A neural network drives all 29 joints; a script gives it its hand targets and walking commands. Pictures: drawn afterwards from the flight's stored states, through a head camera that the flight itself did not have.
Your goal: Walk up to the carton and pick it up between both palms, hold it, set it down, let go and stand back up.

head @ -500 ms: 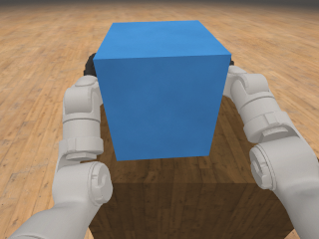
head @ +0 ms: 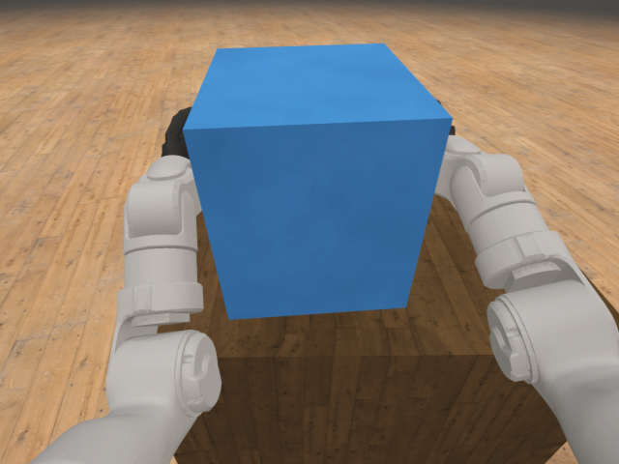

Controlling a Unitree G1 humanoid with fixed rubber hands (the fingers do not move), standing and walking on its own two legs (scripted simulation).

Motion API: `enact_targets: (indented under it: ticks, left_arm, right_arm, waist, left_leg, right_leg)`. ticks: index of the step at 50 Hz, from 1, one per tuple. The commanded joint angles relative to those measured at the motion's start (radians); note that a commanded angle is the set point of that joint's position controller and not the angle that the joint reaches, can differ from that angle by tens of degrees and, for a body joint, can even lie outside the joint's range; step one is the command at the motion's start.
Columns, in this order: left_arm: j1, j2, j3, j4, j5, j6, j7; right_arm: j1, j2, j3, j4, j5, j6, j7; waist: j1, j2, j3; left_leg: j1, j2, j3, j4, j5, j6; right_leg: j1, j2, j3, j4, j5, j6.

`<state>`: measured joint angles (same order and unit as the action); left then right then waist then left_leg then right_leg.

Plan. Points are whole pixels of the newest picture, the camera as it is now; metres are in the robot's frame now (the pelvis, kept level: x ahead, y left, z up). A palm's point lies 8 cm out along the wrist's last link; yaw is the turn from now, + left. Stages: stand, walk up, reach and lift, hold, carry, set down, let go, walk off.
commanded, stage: hold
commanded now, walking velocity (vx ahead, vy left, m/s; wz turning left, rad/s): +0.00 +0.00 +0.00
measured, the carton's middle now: (309, 175) +0.39 +0.00 +0.24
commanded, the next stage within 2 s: none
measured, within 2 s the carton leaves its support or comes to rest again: neither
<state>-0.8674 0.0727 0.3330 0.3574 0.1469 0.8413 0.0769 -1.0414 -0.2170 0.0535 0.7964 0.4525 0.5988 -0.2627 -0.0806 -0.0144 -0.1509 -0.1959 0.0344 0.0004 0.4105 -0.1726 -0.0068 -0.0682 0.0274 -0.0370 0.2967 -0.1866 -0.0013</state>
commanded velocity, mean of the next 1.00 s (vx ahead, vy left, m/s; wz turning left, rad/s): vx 0.00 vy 0.00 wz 0.00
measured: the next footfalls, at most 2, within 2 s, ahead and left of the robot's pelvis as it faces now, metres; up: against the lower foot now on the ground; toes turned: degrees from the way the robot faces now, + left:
none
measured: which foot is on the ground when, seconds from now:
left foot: down 0.00-1.00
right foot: down 0.00-1.00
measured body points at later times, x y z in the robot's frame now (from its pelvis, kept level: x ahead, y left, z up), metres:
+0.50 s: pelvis +0.00 +0.00 +0.00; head -0.08 +0.02 +0.44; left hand +0.39 +0.17 +0.27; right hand +0.39 -0.15 +0.28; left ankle +0.03 +0.12 -0.75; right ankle -0.01 -0.12 -0.75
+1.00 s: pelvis +0.00 +0.00 +0.00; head -0.09 +0.02 +0.44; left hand +0.39 +0.16 +0.27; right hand +0.39 -0.16 +0.28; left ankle +0.03 +0.12 -0.75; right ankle -0.01 -0.12 -0.75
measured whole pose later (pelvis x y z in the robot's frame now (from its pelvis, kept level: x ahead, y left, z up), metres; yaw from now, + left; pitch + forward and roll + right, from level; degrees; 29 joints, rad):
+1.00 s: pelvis +0.00 +0.00 +0.00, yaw +0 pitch -2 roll -2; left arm -0.86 0.07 0.33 0.40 0.13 0.82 0.09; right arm -1.06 -0.22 0.04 0.85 0.45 0.62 -0.26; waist -0.08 0.00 -0.20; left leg -0.20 0.03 0.00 0.41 -0.17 0.00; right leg -0.07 0.03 -0.03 0.29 -0.18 0.00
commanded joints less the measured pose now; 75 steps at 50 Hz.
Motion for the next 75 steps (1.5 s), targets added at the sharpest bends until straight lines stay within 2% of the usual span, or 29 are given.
enact_targets:
  ticks: [1, 8, 18, 32, 37, 38, 39, 40, 41, 43, 45, 50, 60, 75]
  left_arm:
    - [-0.895, -0.599, -0.434, -0.143, -0.159, -0.087, -0.137]
    - [-0.920, -0.581, -0.391, -0.075, -0.146, -0.099, -0.149]
    - [-0.927, -0.582, -0.378, -0.032, -0.146, -0.112, -0.155]
    - [-0.935, -0.603, -0.404, -0.074, -0.164, -0.115, -0.139]
    - [-0.942, -0.608, -0.417, -0.099, -0.170, -0.116, -0.136]
    - [-0.933, -0.611, -0.422, -0.097, -0.171, -0.113, -0.135]
    - [-0.873, -0.675, -0.515, -0.178, -0.245, -0.111, -0.130]
    - [-0.882, -0.660, -0.513, -0.179, -0.245, -0.109, -0.122]
    - [-0.865, -0.634, -0.489, -0.153, -0.226, -0.102, -0.118]
    - [-0.829, -0.609, -0.433, -0.113, -0.180, -0.094, -0.125]
    - [-0.848, -0.603, -0.421, -0.105, -0.169, -0.092, -0.132]
    - [-0.920, -0.614, -0.447, -0.144, -0.194, -0.098, -0.122]
    - [-0.893, -0.597, -0.395, -0.052, -0.168, -0.099, -0.141]
    - [-0.911, -0.604, -0.416, -0.088, -0.190, -0.106, -0.140]
  right_arm:
    - [-0.819, 0.740, 0.196, -0.346, 0.136, -0.019, 0.114]
    - [-0.837, 0.751, 0.171, -0.286, 0.115, -0.019, 0.114]
    - [-0.845, 0.741, 0.151, -0.254, 0.110, -0.029, 0.113]
    - [-0.856, 0.739, 0.164, -0.295, 0.128, -0.039, 0.119]
    - [-0.836, 0.735, 0.161, -0.285, 0.127, -0.034, 0.121]
    - [-0.838, 0.731, 0.163, -0.293, 0.128, -0.035, 0.122]
    - [-0.873, 0.730, 0.205, -0.458, 0.178, -0.057, 0.124]
    - [-0.857, 0.717, 0.209, -0.443, 0.183, -0.043, 0.117]
    - [-0.833, 0.722, 0.208, -0.412, 0.173, -0.032, 0.117]
    - [-0.776, 0.707, 0.192, -0.324, 0.147, -0.015, 0.118]
    - [-0.778, 0.715, 0.170, -0.291, 0.137, -0.013, 0.123]
    - [-0.839, 0.753, 0.190, -0.332, 0.168, -0.015, 0.128]
    - [-0.836, 0.743, 0.160, -0.280, 0.145, -0.008, 0.118]
    - [-0.834, 0.745, 0.171, -0.309, 0.158, -0.010, 0.113]
  waist:
    - [0.004, 0.066, -0.393]
    - [0.010, 0.050, -0.374]
    - [-0.001, 0.058, -0.371]
    - [0.001, 0.077, -0.411]
    - [-0.009, 0.086, -0.409]
    - [-0.008, 0.092, -0.411]
    - [-0.028, 0.141, -0.583]
    - [-0.024, 0.133, -0.547]
    - [-0.033, 0.106, -0.487]
    - [-0.018, 0.074, -0.381]
    - [-0.005, 0.074, -0.343]
    - [0.009, 0.079, -0.410]
    - [0.004, 0.046, -0.365]
    - [-0.004, 0.069, -0.398]
  left_leg:
    - [0.259, -0.063, -0.034, -0.015, 0.267, -0.041]
    - [0.226, -0.066, -0.027, -0.034, 0.200, -0.028]
    - [0.226, -0.066, -0.030, -0.032, 0.213, -0.033]
    - [0.246, -0.062, -0.037, -0.018, 0.251, -0.041]
    - [0.249, -0.060, -0.038, -0.018, 0.251, -0.045]
    - [0.250, -0.060, -0.039, -0.016, 0.256, -0.048]
    - [0.292, -0.058, -0.044, 0.025, 0.339, -0.065]
    - [0.293, -0.060, -0.046, 0.030, 0.357, -0.069]
    - [0.297, -0.057, -0.038, 0.023, 0.349, -0.064]
    - [0.259, -0.059, -0.041, -0.010, 0.260, -0.051]
    - [0.229, -0.054, -0.044, -0.032, 0.205, -0.044]
    - [0.251, -0.056, -0.047, -0.001, 0.279, -0.050]
    - [0.218, -0.064, -0.040, -0.024, 0.204, -0.033]
    - [0.233, -0.065, -0.044, -0.013, 0.237, -0.042]
  right_leg:
    - [-0.029, 0.058, 0.038, -0.038, 0.228, 0.073]
    - [-0.032, 0.049, 0.043, -0.045, 0.192, 0.075]
    - [-0.032, 0.048, 0.042, -0.045, 0.204, 0.075]
    - [-0.039, 0.055, 0.037, -0.043, 0.194, 0.070]
    - [-0.042, 0.056, 0.037, -0.042, 0.191, 0.068]
    - [-0.043, 0.056, 0.037, -0.042, 0.193, 0.066]
    - [-0.005, 0.067, 0.040, -0.034, 0.284, 0.057]
    - [-0.028, 0.069, 0.037, -0.037, 0.287, 0.062]
    - [-0.047, 0.071, 0.031, -0.035, 0.290, 0.067]
    - [-0.058, 0.061, 0.031, -0.051, 0.202, 0.071]
    - [-0.068, 0.057, 0.036, -0.058, 0.132, 0.066]
    - [-0.060, 0.066, 0.036, -0.044, 0.208, 0.069]
    - [-0.053, 0.053, 0.048, -0.059, 0.183, 0.071]
    - [-0.055, 0.054, 0.041, -0.053, 0.198, 0.073]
